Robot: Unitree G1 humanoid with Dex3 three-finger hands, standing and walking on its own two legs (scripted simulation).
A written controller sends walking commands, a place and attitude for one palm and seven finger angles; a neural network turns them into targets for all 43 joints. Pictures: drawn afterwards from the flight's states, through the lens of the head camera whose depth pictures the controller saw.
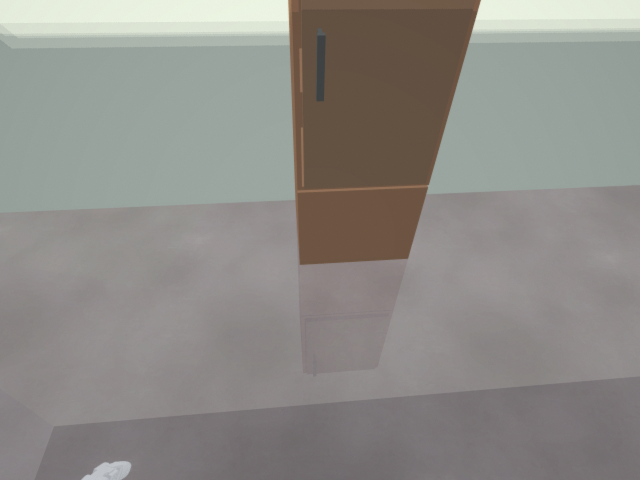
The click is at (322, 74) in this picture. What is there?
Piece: cupboard door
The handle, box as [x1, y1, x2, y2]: [316, 28, 325, 100]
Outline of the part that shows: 317,28 316,100 323,100 325,35 320,28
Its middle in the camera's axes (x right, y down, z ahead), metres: +0.00 -0.44 +0.98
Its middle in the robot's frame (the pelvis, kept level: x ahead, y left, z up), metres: +1.03 +0.05 +0.07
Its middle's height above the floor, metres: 0.84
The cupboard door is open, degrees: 0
